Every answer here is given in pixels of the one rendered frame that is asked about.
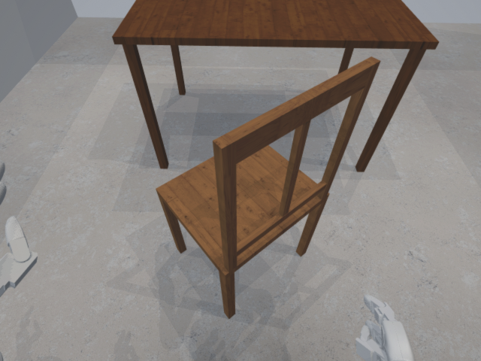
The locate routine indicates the table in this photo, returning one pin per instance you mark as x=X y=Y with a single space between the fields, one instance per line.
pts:
x=349 y=24

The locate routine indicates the robot right hand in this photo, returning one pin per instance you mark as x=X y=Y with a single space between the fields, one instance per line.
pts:
x=390 y=342

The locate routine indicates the robot left hand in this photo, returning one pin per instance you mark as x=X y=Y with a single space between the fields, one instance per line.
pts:
x=14 y=265

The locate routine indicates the chair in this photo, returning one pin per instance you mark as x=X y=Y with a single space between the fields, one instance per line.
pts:
x=247 y=195

